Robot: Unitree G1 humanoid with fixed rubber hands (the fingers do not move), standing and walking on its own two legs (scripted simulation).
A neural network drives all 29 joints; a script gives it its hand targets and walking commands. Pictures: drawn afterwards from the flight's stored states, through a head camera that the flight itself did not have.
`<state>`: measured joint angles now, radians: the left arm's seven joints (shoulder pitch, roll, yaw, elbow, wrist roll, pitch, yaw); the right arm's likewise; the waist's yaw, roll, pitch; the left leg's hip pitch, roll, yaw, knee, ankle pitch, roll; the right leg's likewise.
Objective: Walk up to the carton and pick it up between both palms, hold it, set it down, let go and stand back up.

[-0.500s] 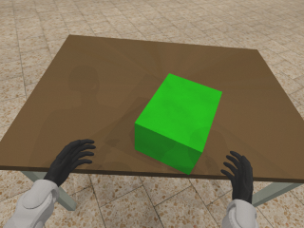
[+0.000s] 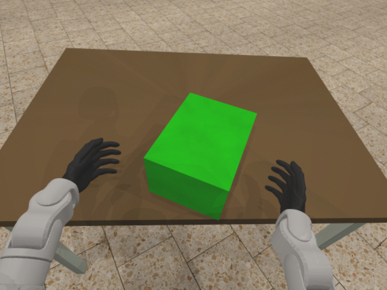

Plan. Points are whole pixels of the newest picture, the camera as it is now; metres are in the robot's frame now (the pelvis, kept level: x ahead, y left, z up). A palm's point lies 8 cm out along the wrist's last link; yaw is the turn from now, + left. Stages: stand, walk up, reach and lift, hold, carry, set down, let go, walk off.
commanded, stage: reach and lift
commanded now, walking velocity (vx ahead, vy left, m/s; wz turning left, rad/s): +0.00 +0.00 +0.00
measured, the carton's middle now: (203, 152) +0.43 -0.03 +0.00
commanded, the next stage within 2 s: none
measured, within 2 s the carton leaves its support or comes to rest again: neither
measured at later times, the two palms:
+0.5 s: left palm (91, 134) +0.38 +0.21 +0.11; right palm (292, 173) +0.30 -0.19 +0.11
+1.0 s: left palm (118, 103) +0.44 +0.16 +0.14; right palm (293, 145) +0.35 -0.20 +0.13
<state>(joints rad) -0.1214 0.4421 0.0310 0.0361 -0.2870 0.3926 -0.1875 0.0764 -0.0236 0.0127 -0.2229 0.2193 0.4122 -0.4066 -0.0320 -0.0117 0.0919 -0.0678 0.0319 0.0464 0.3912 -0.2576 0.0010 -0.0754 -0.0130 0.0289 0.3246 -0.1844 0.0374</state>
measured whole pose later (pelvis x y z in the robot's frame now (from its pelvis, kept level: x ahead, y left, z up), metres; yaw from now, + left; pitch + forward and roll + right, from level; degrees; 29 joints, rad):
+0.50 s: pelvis +0.00 +0.01 +0.00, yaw -1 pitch -2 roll -2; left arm -0.43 0.47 0.05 0.14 -0.25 0.52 -0.17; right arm -0.21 -0.09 -0.02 -0.05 0.32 0.40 -0.41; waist -0.10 -0.06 0.10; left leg -0.12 0.04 0.05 0.42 -0.27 0.01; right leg -0.10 -0.01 0.04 0.27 -0.15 0.05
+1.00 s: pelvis -0.02 +0.01 +0.00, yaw +0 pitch +2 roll -1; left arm -0.89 0.44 0.00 0.77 -0.21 0.38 -0.15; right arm -0.65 -0.05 -0.08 0.44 0.25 0.35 -0.36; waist -0.18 -0.04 0.03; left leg -0.23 0.03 0.04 0.42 -0.22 0.01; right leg -0.21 -0.02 0.01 0.30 -0.12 0.04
